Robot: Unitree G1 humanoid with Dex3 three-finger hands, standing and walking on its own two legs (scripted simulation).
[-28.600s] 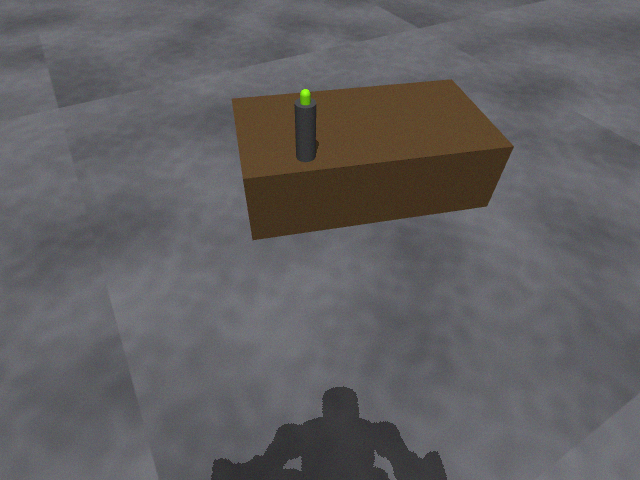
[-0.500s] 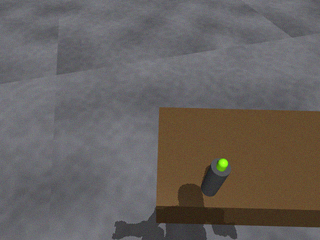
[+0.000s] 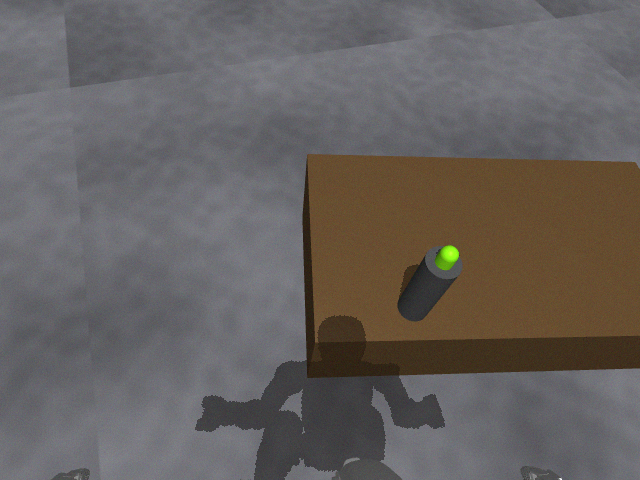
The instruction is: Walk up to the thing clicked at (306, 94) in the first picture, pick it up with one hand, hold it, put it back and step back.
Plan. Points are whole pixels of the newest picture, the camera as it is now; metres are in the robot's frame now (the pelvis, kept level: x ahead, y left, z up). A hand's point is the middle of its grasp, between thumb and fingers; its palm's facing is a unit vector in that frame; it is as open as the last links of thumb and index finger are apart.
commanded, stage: step back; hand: right
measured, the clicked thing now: (429, 282) +0.51 -0.28 -0.30
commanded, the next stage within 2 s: none
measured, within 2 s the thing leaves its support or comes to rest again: neither
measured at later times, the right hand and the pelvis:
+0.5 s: hand out of the picture +0.01 -0.26 -0.15, palm faces -0.09 +0.90 -0.43, open 7.4 cm; pelvis -0.10 +0.01 -0.01, yaw +1 degrees
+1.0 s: hand out of the picture -0.13 -0.31 -0.15, palm faces +0.01 +0.92 -0.39, open 7.4 cm; pelvis -0.24 -0.04 +0.00, yaw -3 degrees
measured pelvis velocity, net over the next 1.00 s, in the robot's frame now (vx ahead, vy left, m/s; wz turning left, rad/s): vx -0.24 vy -0.04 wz -0.05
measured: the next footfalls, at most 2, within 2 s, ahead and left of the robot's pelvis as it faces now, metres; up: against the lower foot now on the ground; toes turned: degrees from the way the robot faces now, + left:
right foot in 0.10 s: +0.00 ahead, -0.12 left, +0.00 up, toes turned +1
left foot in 0.46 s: -0.07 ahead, +0.12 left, +0.00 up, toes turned -1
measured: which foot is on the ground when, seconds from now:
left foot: down 0.00-0.14, up 0.16-0.44, down 0.46-0.88, up 0.90-1.00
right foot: up 0.00-0.08, down 0.10-0.48, up 0.50-0.84, down 0.86-1.00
